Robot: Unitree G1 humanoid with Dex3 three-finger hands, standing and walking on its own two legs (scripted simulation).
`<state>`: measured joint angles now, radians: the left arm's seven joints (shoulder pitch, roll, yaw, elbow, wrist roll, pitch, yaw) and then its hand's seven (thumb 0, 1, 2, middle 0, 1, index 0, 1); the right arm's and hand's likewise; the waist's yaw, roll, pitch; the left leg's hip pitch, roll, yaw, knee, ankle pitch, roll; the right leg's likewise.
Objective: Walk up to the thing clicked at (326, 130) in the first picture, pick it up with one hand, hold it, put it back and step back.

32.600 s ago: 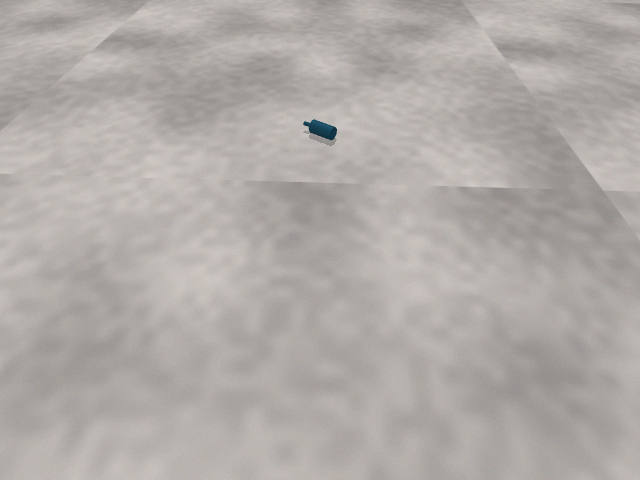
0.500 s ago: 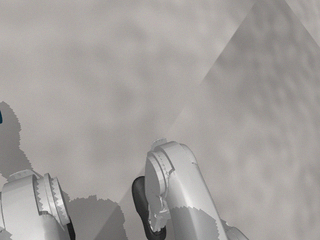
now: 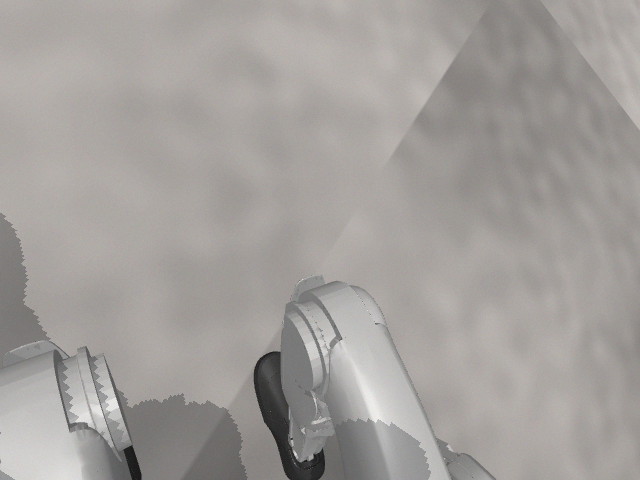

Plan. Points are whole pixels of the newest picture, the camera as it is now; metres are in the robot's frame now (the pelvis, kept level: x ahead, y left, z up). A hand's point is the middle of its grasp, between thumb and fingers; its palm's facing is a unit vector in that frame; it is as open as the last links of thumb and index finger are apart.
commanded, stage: open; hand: left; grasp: from above
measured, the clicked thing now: out of the picture +0.44 +0.38 -0.26
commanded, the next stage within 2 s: withdraw in 0.62 s
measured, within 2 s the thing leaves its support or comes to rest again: rests again in 0.14 s
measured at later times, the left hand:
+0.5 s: hand out of the picture +0.43 +0.34 -0.23, palm faces -0.45 -0.16 -0.88, open 13.8 cm
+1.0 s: hand out of the picture +0.45 +0.36 -0.19, palm faces -0.33 -0.12 -0.94, open 13.9 cm
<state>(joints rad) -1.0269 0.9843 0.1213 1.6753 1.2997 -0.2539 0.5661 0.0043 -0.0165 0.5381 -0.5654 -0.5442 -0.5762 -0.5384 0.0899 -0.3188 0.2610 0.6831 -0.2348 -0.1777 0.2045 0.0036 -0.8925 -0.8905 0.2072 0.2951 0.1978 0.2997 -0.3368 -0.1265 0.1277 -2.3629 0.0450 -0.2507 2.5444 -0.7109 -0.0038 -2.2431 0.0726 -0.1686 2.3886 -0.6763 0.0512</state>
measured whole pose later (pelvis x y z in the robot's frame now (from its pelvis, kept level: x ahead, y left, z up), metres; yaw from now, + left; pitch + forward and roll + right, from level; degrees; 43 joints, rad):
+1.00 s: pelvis +0.00 +0.00 +0.00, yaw +0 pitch +30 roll -13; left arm -0.96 0.93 0.16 1.48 1.27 -0.20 0.53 0.00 -0.48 0.97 -0.08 -1.01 -0.10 -0.99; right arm 0.12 -0.31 0.23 0.68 -0.22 -0.17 0.23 0.00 -0.90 -0.89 0.21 0.29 0.20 0.30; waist -0.31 -0.08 0.06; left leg -2.37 0.04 -0.25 2.53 -0.71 -0.01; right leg -2.25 0.06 -0.17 2.38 -0.69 0.04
